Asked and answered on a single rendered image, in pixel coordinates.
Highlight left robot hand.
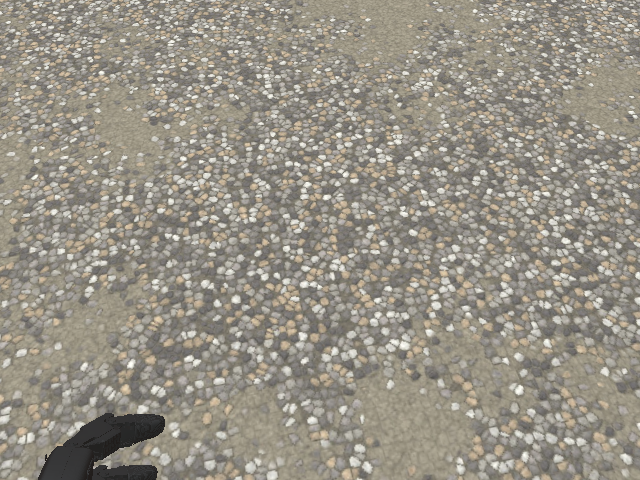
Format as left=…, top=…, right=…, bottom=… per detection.
left=38, top=413, right=165, bottom=480

